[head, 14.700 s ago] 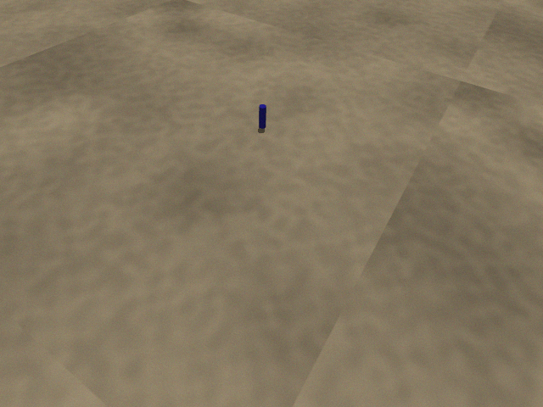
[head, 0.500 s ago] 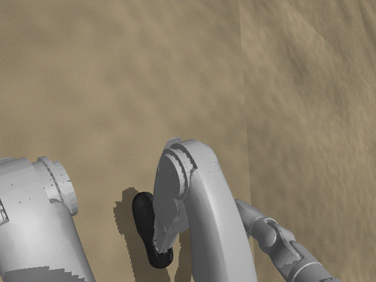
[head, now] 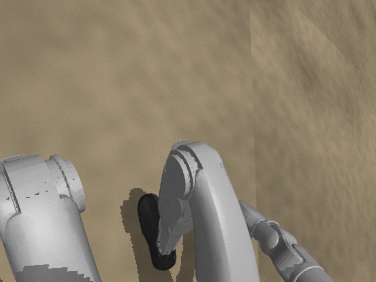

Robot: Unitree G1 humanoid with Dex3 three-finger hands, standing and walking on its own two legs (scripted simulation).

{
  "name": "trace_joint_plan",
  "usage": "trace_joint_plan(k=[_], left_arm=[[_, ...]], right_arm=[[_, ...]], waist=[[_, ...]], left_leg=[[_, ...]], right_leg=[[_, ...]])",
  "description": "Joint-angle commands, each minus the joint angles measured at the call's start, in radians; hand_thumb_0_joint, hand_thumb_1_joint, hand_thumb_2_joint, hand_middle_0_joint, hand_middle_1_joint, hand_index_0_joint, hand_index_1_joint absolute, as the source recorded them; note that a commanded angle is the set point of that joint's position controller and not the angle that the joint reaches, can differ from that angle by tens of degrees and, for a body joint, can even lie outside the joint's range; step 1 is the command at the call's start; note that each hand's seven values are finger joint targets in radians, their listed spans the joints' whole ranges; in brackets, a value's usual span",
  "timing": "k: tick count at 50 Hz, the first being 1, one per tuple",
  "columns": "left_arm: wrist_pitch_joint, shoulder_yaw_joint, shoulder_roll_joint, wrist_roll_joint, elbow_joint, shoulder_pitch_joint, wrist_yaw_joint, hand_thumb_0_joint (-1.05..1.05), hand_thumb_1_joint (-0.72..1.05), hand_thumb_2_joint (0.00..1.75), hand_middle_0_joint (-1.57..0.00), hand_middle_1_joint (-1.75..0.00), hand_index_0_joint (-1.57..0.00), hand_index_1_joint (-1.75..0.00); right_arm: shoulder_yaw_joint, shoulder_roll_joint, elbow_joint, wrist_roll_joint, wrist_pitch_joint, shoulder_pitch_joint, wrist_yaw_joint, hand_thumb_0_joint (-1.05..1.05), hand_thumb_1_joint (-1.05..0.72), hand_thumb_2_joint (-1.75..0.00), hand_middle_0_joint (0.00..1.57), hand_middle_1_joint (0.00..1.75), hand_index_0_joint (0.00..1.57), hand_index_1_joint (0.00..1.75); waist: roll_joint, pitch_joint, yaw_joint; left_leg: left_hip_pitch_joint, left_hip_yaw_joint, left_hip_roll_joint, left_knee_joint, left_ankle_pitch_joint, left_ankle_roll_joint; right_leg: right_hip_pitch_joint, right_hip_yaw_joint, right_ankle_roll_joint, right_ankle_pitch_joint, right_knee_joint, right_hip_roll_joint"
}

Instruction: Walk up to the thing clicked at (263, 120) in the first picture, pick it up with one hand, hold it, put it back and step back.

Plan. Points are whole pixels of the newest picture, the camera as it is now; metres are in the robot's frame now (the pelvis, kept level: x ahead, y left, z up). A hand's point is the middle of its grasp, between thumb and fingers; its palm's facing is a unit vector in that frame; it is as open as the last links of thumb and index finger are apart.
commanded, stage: settle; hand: left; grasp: from the side
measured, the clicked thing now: out of the picture +0.39 +0.33 -0.18
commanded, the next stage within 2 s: lift in 1.68 s
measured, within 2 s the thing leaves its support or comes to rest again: neither
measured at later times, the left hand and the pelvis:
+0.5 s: hand out of the picture +0.36 +0.33 -0.05, palm faces +0.40 -0.92 -0.05, open 5.2 cm; pelvis +0.01 -0.01 +0.03, yaw +5 degrees
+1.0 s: hand out of the picture +0.37 +0.32 +0.02, palm faces +0.40 -0.92 -0.06, open 5.2 cm; pelvis +0.02 -0.03 +0.06, yaw +9 degrees
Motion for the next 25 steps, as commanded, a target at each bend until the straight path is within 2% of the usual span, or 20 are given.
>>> trace_joint_plan(k=[1, 3, 4, 5, 7, 8, 9, 10, 11, 12, 13, 15, 16, 17, 18, 19, 20, 21, 24, 25], left_arm=[[-0.04, -0.004, 0.166, -0.002, -0.274, -0.181, -0.012, 0.0, 0.6, 1.31, -1.31, -1.35, -1.29, -1.37], [-0.008, -0.028, 0.131, -0.007, -0.299, -0.164, -0.019, 0.0, 0.59, 1.3, -1.31, -1.35, -1.29, -1.38], [0.008, -0.051, 0.099, -0.013, -0.303, -0.157, -0.023, 0.0, 0.59, 1.32, -1.32, -1.36, -1.3, -1.38], [0.02, -0.027, 0.122, -0.02, -0.354, -0.162, -0.023, 0.0, 0.58, 1.31, -1.32, -1.36, -1.3, -1.38], [0.05, -0.061, 0.076, -0.029, -0.38, -0.159, -0.031, 0.0, 0.58, 1.3, -1.32, -1.36, -1.3, -1.38], [0.065, -0.037, 0.095, -0.027, -0.423, -0.157, -0.03, 0.0, 0.6, 1.31, -1.31, -1.35, -1.29, -1.37], [0.084, -0.046, 0.083, -0.028, -0.439, -0.131, -0.036, 0.0, 0.61, 1.3, -1.32, -1.35, -1.31, -1.37], [0.106, -0.087, 0.035, -0.024, -0.421, -0.126, -0.041, 0.0, 0.62, 1.3, -1.32, -1.35, -1.31, -1.37], [0.113, -0.063, 0.063, -0.026, -0.511, -0.158, -0.04, 0.0, 0.64, 1.31, -1.32, -1.35, -1.31, -1.37], [0.131, -0.053, 0.07, -0.027, -0.537, -0.152, -0.039, 0.0, 0.62, 1.3, -1.32, -1.36, -1.31, -1.38], [0.155, -0.079, 0.018, -0.031, -0.506, -0.123, -0.04, 0.0, 0.63, 1.29, -1.31, -1.35, -1.3, -1.36], [0.178, -0.059, 0.032, -0.037, -0.579, -0.15, -0.042, 0.0, 0.61, 1.28, -1.31, -1.35, -1.3, -1.36], [0.199, -0.096, -0.013, -0.039, -0.542, -0.124, -0.05, 0.0, 0.62, 1.29, -1.31, -1.34, -1.3, -1.36], [0.207, -0.081, -0.008, -0.041, -0.576, -0.15, -0.051, 0.0, 0.64, 1.29, -1.31, -1.34, -1.29, -1.36], [0.219, -0.088, -0.014, -0.04, -0.585, -0.134, -0.055, 0.0, 0.63, 1.28, -1.31, -1.34, -1.3, -1.36], [0.229, -0.108, -0.027, -0.037, -0.591, -0.145, -0.06, 0.0, 0.65, 1.28, -1.3, -1.33, -1.29, -1.35], [0.233, -0.086, -0.013, -0.041, -0.624, -0.152, -0.064, 0.0, 0.63, 1.28, -1.31, -1.34, -1.3, -1.36], [0.246, -0.086, -0.015, -0.038, -0.606, -0.117, -0.069, 0.0, 0.62, 1.28, -1.3, -1.34, -1.29, -1.35], [0.268, -0.077, -0.033, -0.051, -0.627, -0.133, -0.082, 0.0, 0.62, 1.29, -1.32, -1.36, -1.31, -1.37], [0.274, -0.095, -0.054, -0.059, -0.626, -0.157, -0.087, 0.0, 0.61, 1.29, -1.32, -1.35, -1.31, -1.37]], right_arm=[[-0.165, -0.349, -0.028, 0.016, 0.009, 0.032, -0.023, 0.0, -0.88, -0.9, 0.2, 0.3, 0.2, 0.3], [-0.18, -0.337, -0.021, 0.031, 0.011, 0.047, -0.022, 0.0, -0.88, -0.9, 0.2, 0.3, 0.2, 0.3], [-0.189, -0.333, -0.019, 0.041, 0.011, 0.048, -0.02, 0.0, -0.88, -0.9, 0.2, 0.3, 0.2, 0.3], [-0.201, -0.33, -0.024, 0.049, 0.007, 0.054, -0.02, 0.0, -0.88, -0.9, 0.2, 0.3, 0.2, 0.3], [-0.215, -0.312, -0.015, 0.066, 0.008, 0.073, -0.019, 0.0, -0.88, -0.89, 0.2, 0.3, 0.2, 0.3], [-0.232, -0.311, -0.019, 0.073, 0.007, 0.083, -0.021, 0.0, -0.87, -0.89, 0.2, 0.3, 0.2, 0.3], [-0.242, -0.303, -0.011, 0.082, 0.01, 0.094, -0.022, 0.0, -0.88, -0.89, 0.2, 0.3, 0.2, 0.3], [-0.25, -0.298, -0.014, 0.092, 0.012, 0.1, -0.021, 0.0, -0.88, -0.89, 0.2, 0.3, 0.2, 0.3], [-0.265, -0.291, -0.01, 0.099, 0.01, 0.107, -0.023, 0.0, -0.87, -0.89, 0.2, 0.3, 0.2, 0.3], [-0.277, -0.286, -0.009, 0.107, 0.013, 0.122, -0.026, 0.0, -0.88, -0.89, 0.2, 0.3, 0.2, 0.3], [-0.283, -0.278, -0.011, 0.119, 0.014, 0.126, -0.025, 0.0, -0.87, -0.89, 0.2, 0.3, 0.2, 0.3], [-0.301, -0.261, -0.007, 0.134, 0.016, 0.147, -0.027, 0.0, -0.87, -0.89, 0.2, 0.3, 0.2, 0.3], [-0.308, -0.254, -0.016, 0.147, 0.015, 0.143, -0.03, 0.0, -0.87, -0.89, 0.2, 0.3, 0.2, 0.3], [-0.317, -0.25, -0.003, 0.15, 0.017, 0.162, -0.032, 0.0, -0.87, -0.89, 0.2, 0.3, 0.2, 0.3], [-0.328, -0.247, 0.001, 0.156, 0.018, 0.165, -0.033, 0.0, -0.87, -0.89, 0.2, 0.3, 0.2, 0.3], [-0.334, -0.237, -0.009, 0.163, 0.016, 0.167, -0.035, 0.0, -0.87, -0.89, 0.2, 0.3, 0.2, 0.3], [-0.341, -0.234, -0.003, 0.167, 0.019, 0.18, -0.037, 0.0, -0.87, -0.89, 0.2, 0.3, 0.2, 0.3], [-0.35, -0.229, -0.002, 0.175, 0.021, 0.182, -0.039, 0.0, -0.86, -0.89, 0.2, 0.3, 0.2, 0.3], [-0.372, -0.218, -0.008, 0.194, 0.02, 0.191, -0.046, 0.0, -0.87, -0.89, 0.2, 0.3, 0.2, 0.3], [-0.373, -0.213, -0.008, 0.199, 0.019, 0.194, -0.047, 0.0, -0.87, -0.89, 0.2, 0.3, 0.2, 0.3]], waist=[[0.607, -0.622, -0.083], [0.615, -0.643, -0.072], [0.605, -0.632, -0.072], [0.611, -0.656, -0.056], [0.603, -0.659, -0.049], [0.597, -0.687, -0.032], [0.614, -0.7, -0.012], [0.619, -0.693, -0.027], [0.62, -0.713, -0.011], [0.625, -0.744, 0.001], [0.611, -0.735, 0.001], [0.6, -0.771, 0.011], [0.573, -0.753, 0.003], [0.565, -0.753, 0.01], [0.57, -0.768, 0.02], [0.555, -0.78, 0.01], [0.558, -0.798, 0.027], [0.553, -0.807, 0.039], [0.533, -0.83, 0.049], [0.539, -0.831, 0.039]], left_leg=[[0.428, 0.146, 0.051, -0.371, 0.124, -0.017], [0.433, 0.157, 0.046, -0.378, 0.123, -0.016], [0.413, 0.158, 0.044, -0.39, 0.09, -0.014], [0.413, 0.172, 0.041, -0.387, 0.098, -0.011], [0.384, 0.181, 0.034, -0.404, 0.061, -0.006], [0.4, 0.184, 0.036, -0.411, 0.072, -0.005], [0.417, 0.19, 0.035, -0.42, 0.073, -0.007], [0.414, 0.188, 0.034, -0.434, 0.065, -0.009], [0.407, 0.194, 0.032, -0.436, 0.058, -0.004], [0.42, 0.203, 0.03, -0.439, 0.072, -0.002], [0.413, 0.205, 0.026, -0.448, 0.072, -0.003], [0.403, 0.218, 0.023, -0.448, 0.067, 0.004], [0.378, 0.223, 0.019, -0.453, 0.05, 0.009], [0.374, 0.228, 0.018, -0.457, 0.052, 0.01], [0.384, 0.234, 0.018, -0.463, 0.052, 0.011], [0.371, 0.241, 0.015, -0.464, 0.034, 0.016], [0.378, 0.244, 0.012, -0.471, 0.042, 0.017], [0.384, 0.251, 0.011, -0.48, 0.048, 0.017], [0.39, 0.259, 0.008, -0.499, 0.037, 0.021], [0.386, 0.265, 0.005, -0.499, 0.029, 0.022]], right_leg=[[0.173, -0.111, -0.083, 0.207, -0.17, 0.016], [0.162, -0.1, -0.086, 0.203, -0.172, 0.013], [0.14, -0.099, -0.087, 0.179, -0.178, 0.011], [0.156, -0.087, -0.088, 0.19, -0.183, 0.01], [0.135, -0.081, -0.089, 0.154, -0.195, 0.007], [0.134, -0.074, -0.09, 0.161, -0.196, 0.006], [0.124, -0.066, -0.093, 0.159, -0.203, 0.005], [0.106, -0.063, -0.095, 0.151, -0.198, 0.0], [0.102, -0.055, -0.096, 0.147, -0.203, -0.001], [0.117, -0.046, -0.096, 0.158, -0.212, -0.003], [0.103, -0.041, -0.097, 0.154, -0.211, -0.007], [0.106, -0.03, -0.099, 0.15, -0.224, -0.007], [0.098, -0.024, -0.098, 0.136, -0.236, -0.011], [0.095, -0.021, -0.099, 0.136, -0.24, -0.011], [0.095, -0.014, -0.1, 0.136, -0.247, -0.012], [0.096, -0.008, -0.101, 0.119, -0.259, -0.014], [0.105, -0.006, -0.102, 0.124, -0.259, -0.016], [0.101, 0.0, -0.103, 0.12, -0.262, -0.018], [0.081, 0.009, -0.107, 0.103, -0.272, -0.023], [0.084, 0.014, -0.107, 0.098, -0.28, -0.025]])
